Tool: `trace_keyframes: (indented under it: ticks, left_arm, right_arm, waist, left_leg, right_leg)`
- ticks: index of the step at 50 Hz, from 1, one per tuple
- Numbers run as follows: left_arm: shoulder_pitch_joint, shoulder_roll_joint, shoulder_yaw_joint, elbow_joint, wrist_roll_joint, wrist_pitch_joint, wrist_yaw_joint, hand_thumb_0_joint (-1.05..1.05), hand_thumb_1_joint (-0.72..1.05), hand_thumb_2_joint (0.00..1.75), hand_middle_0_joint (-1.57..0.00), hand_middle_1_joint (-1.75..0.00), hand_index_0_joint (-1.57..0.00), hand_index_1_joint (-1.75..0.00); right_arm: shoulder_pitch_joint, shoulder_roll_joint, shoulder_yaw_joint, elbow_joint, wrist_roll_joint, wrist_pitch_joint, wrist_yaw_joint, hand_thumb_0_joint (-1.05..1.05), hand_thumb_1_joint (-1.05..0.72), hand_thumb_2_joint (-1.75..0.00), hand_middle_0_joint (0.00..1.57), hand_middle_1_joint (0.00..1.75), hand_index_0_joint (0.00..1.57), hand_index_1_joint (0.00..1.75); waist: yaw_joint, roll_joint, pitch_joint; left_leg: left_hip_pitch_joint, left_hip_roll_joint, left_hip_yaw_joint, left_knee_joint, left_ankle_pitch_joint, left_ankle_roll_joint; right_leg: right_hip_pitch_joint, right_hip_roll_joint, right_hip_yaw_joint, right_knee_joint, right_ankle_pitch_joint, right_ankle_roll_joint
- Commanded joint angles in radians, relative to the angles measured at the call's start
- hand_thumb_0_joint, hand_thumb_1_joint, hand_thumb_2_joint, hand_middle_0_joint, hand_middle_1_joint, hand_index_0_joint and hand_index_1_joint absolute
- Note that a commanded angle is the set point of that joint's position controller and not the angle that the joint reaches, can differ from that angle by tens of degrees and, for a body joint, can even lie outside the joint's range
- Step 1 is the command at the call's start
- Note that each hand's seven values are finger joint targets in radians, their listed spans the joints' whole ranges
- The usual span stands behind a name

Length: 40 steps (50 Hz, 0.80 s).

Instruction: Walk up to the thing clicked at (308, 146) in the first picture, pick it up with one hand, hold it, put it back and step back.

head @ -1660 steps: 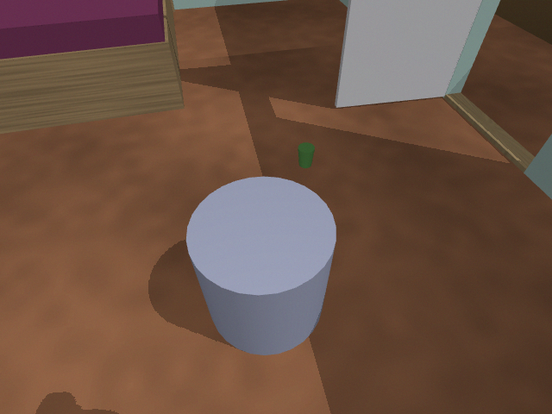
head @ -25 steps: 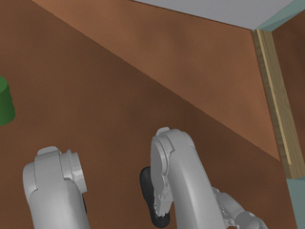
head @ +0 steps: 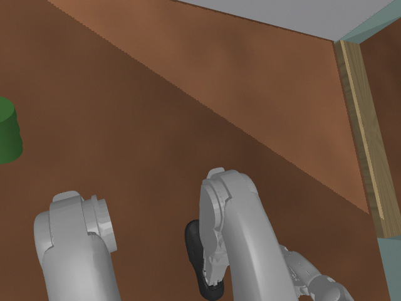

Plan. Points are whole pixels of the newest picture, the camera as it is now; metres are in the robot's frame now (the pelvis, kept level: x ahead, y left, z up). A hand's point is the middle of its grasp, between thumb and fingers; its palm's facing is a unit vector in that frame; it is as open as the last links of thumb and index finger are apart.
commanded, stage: rest palm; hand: left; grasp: from above
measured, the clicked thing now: out of the picture +0.45 +0.35 -0.24
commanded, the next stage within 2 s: none
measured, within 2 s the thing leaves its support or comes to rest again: neither
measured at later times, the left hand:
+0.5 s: hand out of the picture +0.41 +0.36 -0.19, palm faces -0.22 -0.31 -0.92, open 14.9 cm
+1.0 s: hand out of the picture +0.41 +0.35 -0.20, palm faces -0.19 -0.35 -0.92, open 15.1 cm
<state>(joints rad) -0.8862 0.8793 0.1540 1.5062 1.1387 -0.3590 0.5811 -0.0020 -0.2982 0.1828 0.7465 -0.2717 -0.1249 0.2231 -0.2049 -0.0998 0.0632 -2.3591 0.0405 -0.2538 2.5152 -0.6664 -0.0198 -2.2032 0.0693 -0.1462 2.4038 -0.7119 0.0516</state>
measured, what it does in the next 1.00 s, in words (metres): stands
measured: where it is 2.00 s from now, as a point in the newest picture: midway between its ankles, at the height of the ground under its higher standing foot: (158, 287)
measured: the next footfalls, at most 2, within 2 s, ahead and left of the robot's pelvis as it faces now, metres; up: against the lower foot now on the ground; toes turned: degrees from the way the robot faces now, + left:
none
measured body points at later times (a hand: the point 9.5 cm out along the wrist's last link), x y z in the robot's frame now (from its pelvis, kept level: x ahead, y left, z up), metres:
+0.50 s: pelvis +0.00 +0.00 +0.00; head +0.23 +0.13 +0.36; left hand +0.41 +0.37 -0.14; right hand +0.13 -0.26 -0.09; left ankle +0.07 +0.14 -0.27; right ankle +0.10 -0.12 -0.27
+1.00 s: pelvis +0.00 +0.00 +0.00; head +0.23 +0.13 +0.36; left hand +0.42 +0.37 -0.15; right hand +0.13 -0.25 -0.09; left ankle +0.07 +0.14 -0.27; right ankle +0.10 -0.12 -0.27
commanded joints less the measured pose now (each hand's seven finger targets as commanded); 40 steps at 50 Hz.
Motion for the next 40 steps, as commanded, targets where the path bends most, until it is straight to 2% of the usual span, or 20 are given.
trace_keyframes:
  ticks: [1,3,5,6,11,12,14,16,18,19,22,24,26,30,32,37,39,40]
  left_arm:
    - [-0.057,0.139,-0.017,0.028,0.024,0.019,-0.037,0.00,-0.55,1.05,-0.03,-1.02,-0.03,-1.02]
    - [-0.051,0.146,-0.002,0.029,0.015,0.013,-0.033,0.00,-0.56,1.03,-0.02,-1.00,-0.03,-1.00]
    - [-0.058,0.135,-0.012,0.030,0.020,0.014,-0.034,0.00,-0.56,1.05,-0.03,-1.02,-0.03,-1.02]
    - [-0.050,0.143,-0.006,0.030,0.016,0.011,-0.033,0.00,-0.57,1.04,-0.02,-1.00,-0.03,-1.00]
    - [-0.053,0.144,0.002,0.031,0.007,0.007,-0.026,0.00,-0.55,1.03,-0.03,-1.02,-0.04,-1.02]
    - [-0.046,0.139,-0.001,0.035,0.007,0.006,-0.026,0.00,-0.56,1.04,-0.03,-1.01,-0.03,-1.01]
    - [-0.044,0.137,0.001,0.033,-0.001,0.003,-0.023,0.00,-0.57,1.01,-0.01,-0.98,-0.02,-0.98]
    - [-0.031,0.148,0.008,0.036,0.003,0.000,-0.021,0.00,-0.59,0.99,0.00,-0.95,-0.01,-0.95]
    - [-0.039,0.143,0.007,0.032,-0.003,-0.003,-0.022,0.00,-0.57,0.98,-0.01,-0.97,-0.02,-0.97]
    - [-0.041,0.143,0.002,0.028,0.002,-0.004,-0.020,0.00,-0.59,1.00,-0.01,-0.96,-0.01,-0.96]
    - [-0.022,0.152,0.020,0.039,-0.006,-0.013,-0.014,0.00,-0.59,0.97,0.00,-0.94,-0.01,-0.94]
    - [-0.047,0.138,0.007,0.025,0.001,-0.016,-0.013,0.00,-0.60,0.98,0.00,-0.94,-0.01,-0.94]
    - [-0.056,0.150,0.010,0.026,0.001,-0.020,-0.008,0.00,-0.59,0.97,-0.01,-0.95,-0.01,-0.95]
    - [-0.056,0.143,0.012,0.037,0.000,-0.023,0.002,0.00,-0.61,0.97,0.00,-0.92,0.00,-0.92]
    - [-0.044,0.153,0.021,0.045,0.001,-0.023,0.005,0.00,-0.60,0.99,-0.01,-0.94,-0.01,-0.94]
    - [-0.062,0.143,0.015,0.036,-0.005,-0.028,0.009,0.00,-0.59,1.00,-0.02,-0.96,-0.02,-0.97]
    - [-0.036,0.147,0.018,0.053,-0.002,-0.027,0.010,0.00,-0.60,0.96,-0.01,-0.93,-0.01,-0.93]
    - [-0.039,0.150,0.025,0.049,-0.005,-0.028,0.012,0.00,-0.60,0.95,-0.01,-0.93,-0.01,-0.94]
  right_arm:
    - [0.132,-0.278,-0.088,-0.014,0.002,-0.010,-0.012,0.00,-0.90,-0.91,0.20,0.30,0.20,0.30]
    - [0.132,-0.284,-0.086,-0.011,0.002,-0.011,-0.012,0.00,-0.90,-0.91,0.20,0.30,0.20,0.30]
    - [0.138,-0.280,-0.086,-0.010,-0.003,-0.014,-0.012,0.00,-0.90,-0.91,0.20,0.30,0.20,0.30]
    - [0.130,-0.281,-0.088,-0.008,0.002,-0.012,-0.012,0.00,-0.90,-0.91,0.20,0.30,0.20,0.30]
    - [0.140,-0.282,-0.082,-0.006,-0.008,-0.014,-0.008,0.00,-0.90,-0.91,0.20,0.30,0.20,0.30]
    - [0.137,-0.280,-0.081,-0.002,-0.007,-0.013,-0.011,0.00,-0.90,-0.91,0.20,0.30,0.20,0.30]
    - [0.128,-0.283,-0.079,-0.009,-0.009,-0.013,-0.011,0.00,-0.90,-0.91,0.20,0.30,0.20,0.30]
    - [0.120,-0.282,-0.079,-0.005,-0.011,-0.012,-0.012,0.00,-0.90,-0.91,0.20,0.30,0.20,0.30]
    - [0.115,-0.288,-0.079,-0.011,-0.011,-0.013,-0.012,0.00,-0.90,-0.91,0.20,0.30,0.20,0.30]
    - [0.114,-0.282,-0.076,-0.009,-0.014,-0.013,-0.011,0.00,-0.90,-0.91,0.20,0.30,0.20,0.30]
    - [0.111,-0.287,-0.079,-0.010,-0.015,-0.014,-0.013,0.00,-0.90,-0.91,0.20,0.30,0.20,0.30]
    - [0.114,-0.287,-0.080,-0.009,-0.019,-0.018,-0.012,0.00,-0.90,-0.91,0.20,0.30,0.20,0.30]
    - [0.115,-0.288,-0.078,-0.005,-0.018,-0.021,-0.011,0.00,-0.90,-0.91,0.20,0.30,0.20,0.30]
    - [0.128,-0.289,-0.075,0.001,-0.027,-0.024,-0.011,0.00,-0.90,-0.91,0.20,0.30,0.20,0.30]
    - [0.122,-0.290,-0.077,0.002,-0.025,-0.024,-0.009,0.00,-0.90,-0.91,0.20,0.30,0.20,0.30]
    - [0.125,-0.295,-0.072,0.001,-0.033,-0.030,-0.007,0.00,-0.90,-0.91,0.20,0.30,0.20,0.30]
    - [0.124,-0.288,-0.069,0.001,-0.032,-0.030,-0.007,0.00,-0.90,-0.91,0.20,0.30,0.20,0.30]
    - [0.122,-0.291,-0.072,0.002,-0.034,-0.032,-0.007,0.00,-0.90,-0.91,0.20,0.30,0.20,0.30]
  waist:
    - [-0.001,0.308,-0.555]
    - [0.001,0.305,-0.554]
    - [-0.004,0.306,-0.552]
    - [0.006,0.299,-0.562]
    - [-0.004,0.295,-0.566]
    - [0.003,0.284,-0.568]
    - [-0.002,0.277,-0.556]
    - [0.014,0.294,-0.560]
    - [0.002,0.287,-0.546]
    - [0.007,0.306,-0.546]
    - [0.015,0.300,-0.537]
    - [-0.001,0.299,-0.530]
    - [0.004,0.313,-0.539]
    - [-0.004,0.303,-0.541]
    - [0.007,0.323,-0.545]
    - [-0.011,0.306,-0.544]
    - [0.004,0.313,-0.544]
    - [0.002,0.320,-0.537]
  left_leg:
    - [0.460,-0.003,0.116,-0.255,0.116,0.035]
    - [0.459,-0.005,0.109,-0.262,0.112,0.033]
    - [0.466,-0.005,0.117,-0.258,0.123,0.034]
    - [0.451,-0.003,0.117,-0.255,0.115,0.036]
    - [0.445,-0.005,0.122,-0.244,0.136,0.038]
    - [0.440,-0.004,0.119,-0.247,0.124,0.039]
    - [0.432,-0.005,0.118,-0.244,0.107,0.040]
    - [0.438,-0.006,0.117,-0.256,0.099,0.036]
    - [0.434,-0.004,0.111,-0.255,0.087,0.036]
    - [0.443,-0.006,0.117,-0.257,0.100,0.035]
    - [0.434,-0.007,0.111,-0.264,0.078,0.032]
    - [0.442,-0.006,0.107,-0.262,0.077,0.032]
    - [0.449,-0.006,0.109,-0.260,0.091,0.032]
    - [0.454,-0.007,0.107,-0.254,0.102,0.032]
    - [0.459,-0.004,0.109,-0.258,0.105,0.030]
    - [0.451,-0.003,0.107,-0.245,0.116,0.033]
    - [0.457,-0.005,0.110,-0.250,0.115,0.032]
    - [0.450,-0.004,0.108,-0.253,0.104,0.030]
  right_leg:
    - [0.241,0.039,-0.091,-0.236,0.191,-0.074]
    - [0.240,0.035,-0.095,-0.232,0.185,-0.074]
    - [0.254,0.038,-0.091,-0.240,0.197,-0.072]
    - [0.251,0.041,-0.091,-0.241,0.192,-0.073]
    - [0.286,0.039,-0.086,-0.248,0.217,-0.067]
    - [0.280,0.043,-0.088,-0.248,0.205,-0.069]
    - [0.273,0.041,-0.091,-0.253,0.189,-0.068]
    - [0.267,0.043,-0.093,-0.242,0.175,-0.074]
    - [0.251,0.042,-0.099,-0.242,0.166,-0.072]
    - [0.269,0.044,-0.092,-0.244,0.179,-0.073]
    - [0.243,0.040,-0.099,-0.238,0.151,-0.075]
    - [0.232,0.040,-0.101,-0.234,0.152,-0.075]
    - [0.243,0.040,-0.097,-0.235,0.165,-0.075]
    - [0.247,0.038,-0.101,-0.236,0.179,-0.072]
    - [0.245,0.042,-0.101,-0.232,0.177,-0.075]
    - [0.258,0.043,-0.101,-0.243,0.196,-0.069]
    - [0.263,0.043,-0.101,-0.238,0.193,-0.071]
    - [0.251,0.043,-0.105,-0.233,0.179,-0.072]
